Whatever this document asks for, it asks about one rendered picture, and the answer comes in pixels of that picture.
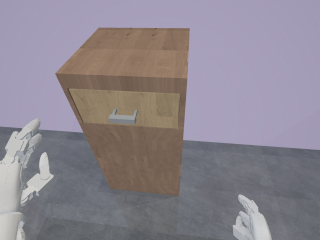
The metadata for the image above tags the cabinet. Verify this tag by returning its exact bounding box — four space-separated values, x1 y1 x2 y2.
55 27 190 196

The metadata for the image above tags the handle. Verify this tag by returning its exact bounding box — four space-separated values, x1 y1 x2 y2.
108 108 138 125

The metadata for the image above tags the robot right hand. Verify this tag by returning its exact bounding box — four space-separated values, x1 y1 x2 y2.
232 194 272 240

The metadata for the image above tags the drawer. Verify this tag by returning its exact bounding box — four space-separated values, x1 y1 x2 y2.
69 88 181 129

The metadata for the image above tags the robot left forearm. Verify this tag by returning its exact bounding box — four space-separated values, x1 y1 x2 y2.
0 212 28 240

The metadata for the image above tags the robot left hand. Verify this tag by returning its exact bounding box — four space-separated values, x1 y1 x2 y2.
0 118 54 214

